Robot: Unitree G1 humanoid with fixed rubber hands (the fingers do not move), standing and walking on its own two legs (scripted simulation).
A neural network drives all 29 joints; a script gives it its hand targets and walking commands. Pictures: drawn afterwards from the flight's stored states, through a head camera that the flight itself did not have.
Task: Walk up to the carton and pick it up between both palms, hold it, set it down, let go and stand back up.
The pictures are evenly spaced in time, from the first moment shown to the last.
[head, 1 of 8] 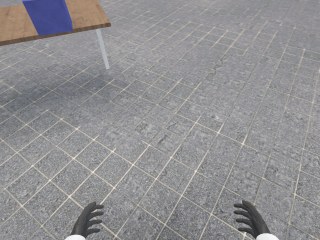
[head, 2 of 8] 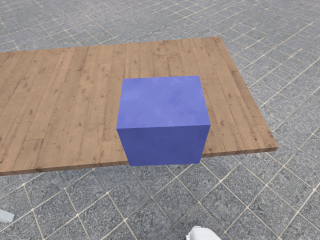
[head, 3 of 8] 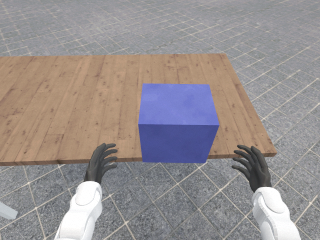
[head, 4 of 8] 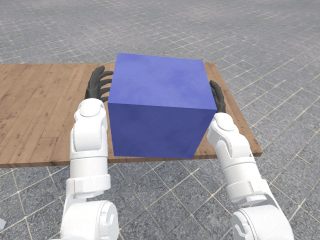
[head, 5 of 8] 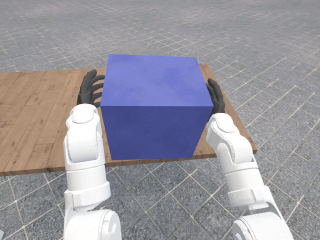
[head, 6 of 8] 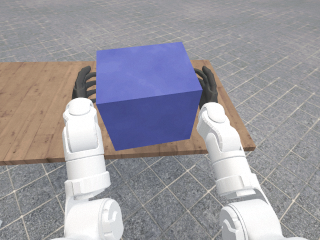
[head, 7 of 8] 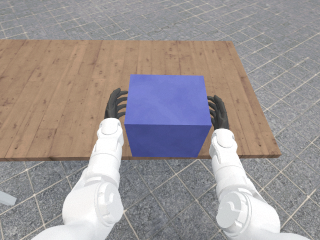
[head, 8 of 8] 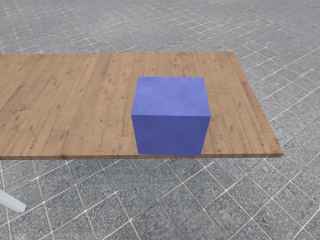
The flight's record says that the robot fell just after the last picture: no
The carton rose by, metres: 0.17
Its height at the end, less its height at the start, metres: +0.00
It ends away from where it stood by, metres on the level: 0.03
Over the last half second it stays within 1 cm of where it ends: yes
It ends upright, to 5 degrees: yes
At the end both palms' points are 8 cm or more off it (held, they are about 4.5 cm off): yes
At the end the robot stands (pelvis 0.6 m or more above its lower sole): yes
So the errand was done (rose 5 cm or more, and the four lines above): yes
